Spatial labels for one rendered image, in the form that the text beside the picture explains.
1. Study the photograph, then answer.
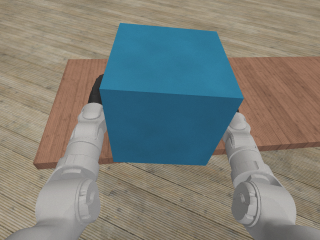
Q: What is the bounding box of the robot left forearm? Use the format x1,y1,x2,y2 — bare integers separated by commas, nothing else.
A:
35,102,107,221

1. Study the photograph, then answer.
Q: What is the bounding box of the robot right forearm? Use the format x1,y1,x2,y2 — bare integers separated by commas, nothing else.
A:
222,112,297,220

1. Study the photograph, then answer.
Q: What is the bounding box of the left robot hand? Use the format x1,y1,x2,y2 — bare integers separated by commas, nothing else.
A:
88,74,104,105

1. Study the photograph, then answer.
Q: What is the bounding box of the robot left upper arm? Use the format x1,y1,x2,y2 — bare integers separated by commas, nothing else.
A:
5,177,101,240

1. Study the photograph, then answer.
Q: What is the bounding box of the robot right upper arm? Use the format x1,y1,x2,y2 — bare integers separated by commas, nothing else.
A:
231,180,320,240

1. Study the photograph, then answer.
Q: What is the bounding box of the table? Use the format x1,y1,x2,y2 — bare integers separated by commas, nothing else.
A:
33,56,320,170

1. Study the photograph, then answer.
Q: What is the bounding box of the carton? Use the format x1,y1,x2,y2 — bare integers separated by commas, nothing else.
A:
99,23,244,166

